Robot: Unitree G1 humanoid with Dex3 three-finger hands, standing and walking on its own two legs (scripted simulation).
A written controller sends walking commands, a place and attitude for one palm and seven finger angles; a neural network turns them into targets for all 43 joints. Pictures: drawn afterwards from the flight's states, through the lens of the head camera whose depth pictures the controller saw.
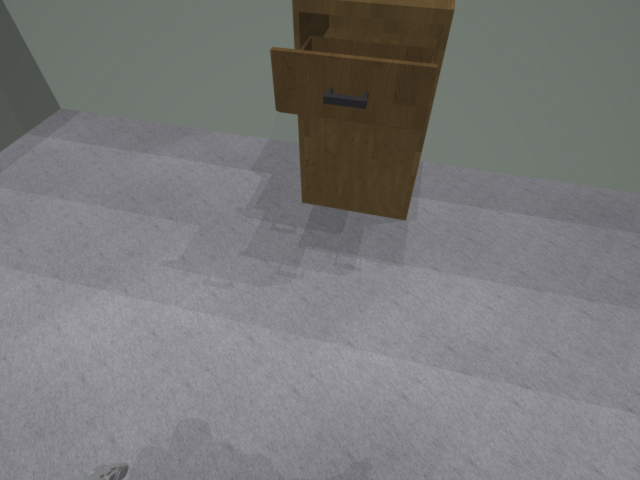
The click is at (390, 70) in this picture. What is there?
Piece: drawer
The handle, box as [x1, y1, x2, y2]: [323, 87, 368, 108]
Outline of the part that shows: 323,96 323,103 364,108 368,92 365,92 362,97 332,94 332,88 330,87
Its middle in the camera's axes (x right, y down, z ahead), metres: +0.07 -0.39 +1.05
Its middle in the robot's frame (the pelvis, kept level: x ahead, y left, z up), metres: +1.05 -0.01 -0.04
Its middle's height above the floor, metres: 0.73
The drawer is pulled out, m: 0.29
